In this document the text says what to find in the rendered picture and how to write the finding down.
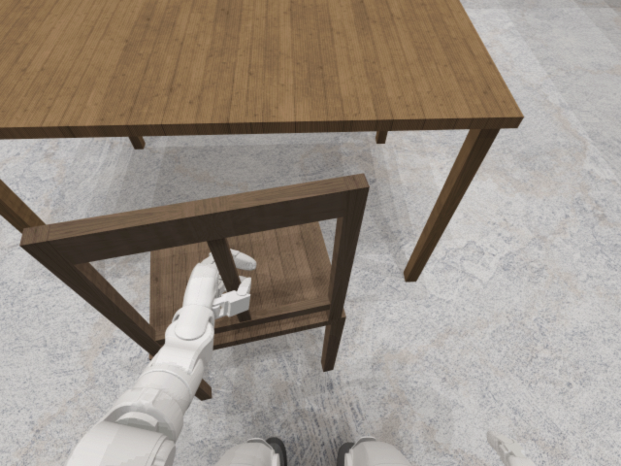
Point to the right robot thigh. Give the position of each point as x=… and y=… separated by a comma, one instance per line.
x=374, y=454

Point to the robot thigh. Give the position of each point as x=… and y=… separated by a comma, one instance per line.
x=374, y=454
x=249, y=454

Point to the table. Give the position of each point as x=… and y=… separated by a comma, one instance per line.
x=134, y=68

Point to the left robot thigh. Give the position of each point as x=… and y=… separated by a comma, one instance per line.
x=249, y=454

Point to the robot right hand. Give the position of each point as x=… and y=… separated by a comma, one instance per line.
x=510, y=452

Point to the robot left hand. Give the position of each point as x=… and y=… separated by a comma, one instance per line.
x=205, y=284

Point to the robot left upper arm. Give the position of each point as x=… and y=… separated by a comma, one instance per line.
x=113, y=444

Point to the chair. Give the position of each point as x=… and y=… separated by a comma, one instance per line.
x=293, y=288

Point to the left robot forearm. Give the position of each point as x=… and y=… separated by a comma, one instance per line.
x=164, y=391

